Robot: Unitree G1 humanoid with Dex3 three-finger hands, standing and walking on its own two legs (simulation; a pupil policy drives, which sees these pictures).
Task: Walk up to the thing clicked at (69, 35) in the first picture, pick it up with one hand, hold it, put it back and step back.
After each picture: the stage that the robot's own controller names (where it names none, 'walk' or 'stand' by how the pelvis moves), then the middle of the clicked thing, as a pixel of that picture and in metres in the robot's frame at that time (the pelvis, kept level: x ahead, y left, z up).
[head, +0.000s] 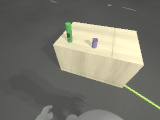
stand; (69, 33) +0.97 +0.32 -0.05
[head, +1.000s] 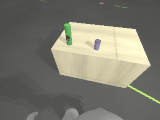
walk; (68, 35) +0.87 +0.28 -0.03
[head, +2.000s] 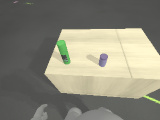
stand; (64, 53) +0.54 +0.26 -0.02
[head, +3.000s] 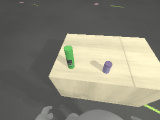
stand; (69, 58) +0.52 +0.23 -0.05
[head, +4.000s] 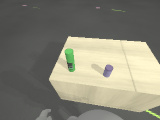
stand; (70, 61) +0.51 +0.21 -0.05
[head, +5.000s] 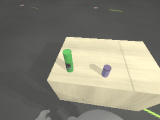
stand; (68, 61) +0.50 +0.22 -0.06
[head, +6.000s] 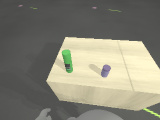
stand; (68, 62) +0.50 +0.23 -0.06
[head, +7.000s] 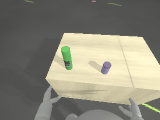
rise first; (67, 59) +0.50 +0.23 -0.05
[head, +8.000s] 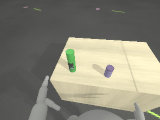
go down; (71, 61) +0.50 +0.22 -0.05
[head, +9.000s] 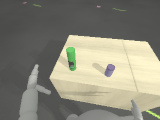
go down; (71, 60) +0.51 +0.21 -0.04
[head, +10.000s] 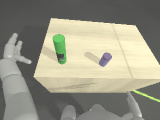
go down; (60, 51) +0.49 +0.20 +0.01
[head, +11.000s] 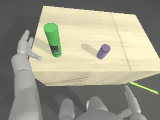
close in; (54, 43) +0.51 +0.21 +0.04
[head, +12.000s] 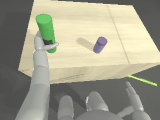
close; (48, 37) +0.53 +0.21 +0.06
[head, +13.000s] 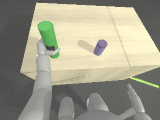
lift; (51, 43) +0.50 +0.20 +0.05
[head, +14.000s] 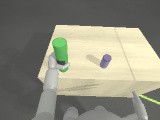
lift; (62, 57) +0.39 +0.18 +0.10
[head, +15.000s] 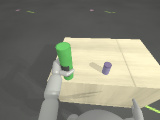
hold; (66, 63) +0.33 +0.16 +0.15
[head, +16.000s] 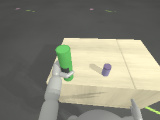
hold; (66, 65) +0.33 +0.16 +0.13
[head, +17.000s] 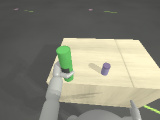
hold; (66, 66) +0.33 +0.16 +0.13
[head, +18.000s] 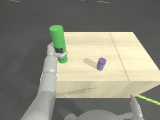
crouch; (60, 46) +0.46 +0.19 +0.15
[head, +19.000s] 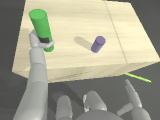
lower; (44, 35) +0.54 +0.21 +0.06
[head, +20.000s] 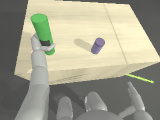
lower; (45, 38) +0.53 +0.21 +0.06
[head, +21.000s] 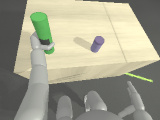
lower; (45, 37) +0.53 +0.21 +0.06
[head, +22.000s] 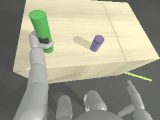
lower; (44, 36) +0.54 +0.21 +0.06
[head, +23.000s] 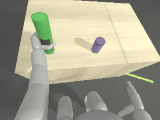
rest; (45, 37) +0.53 +0.21 +0.06
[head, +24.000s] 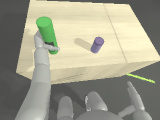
withdraw; (50, 39) +0.53 +0.19 +0.05
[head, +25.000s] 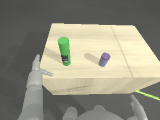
sink last; (65, 53) +0.50 +0.18 +0.01
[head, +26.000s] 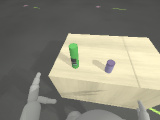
stand; (74, 57) +0.52 +0.18 +0.00
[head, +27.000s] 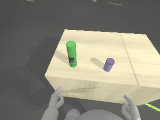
stand; (72, 55) +0.51 +0.18 +0.00
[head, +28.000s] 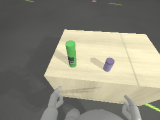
stand; (71, 55) +0.51 +0.19 +0.01
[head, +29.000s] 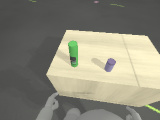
stand; (73, 55) +0.51 +0.18 +0.00
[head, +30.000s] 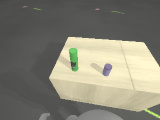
walk; (74, 60) +0.52 +0.18 -0.05
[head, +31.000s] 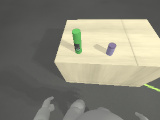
walk; (77, 42) +0.64 +0.17 -0.04
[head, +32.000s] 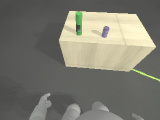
walk; (79, 24) +0.94 +0.18 -0.03
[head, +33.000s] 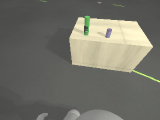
stand; (86, 26) +1.13 +0.15 -0.04
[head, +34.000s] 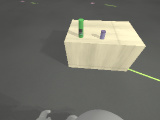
stand; (80, 29) +1.10 +0.18 -0.06
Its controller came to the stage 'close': yes
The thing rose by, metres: 0.19
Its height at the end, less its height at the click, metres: +0.00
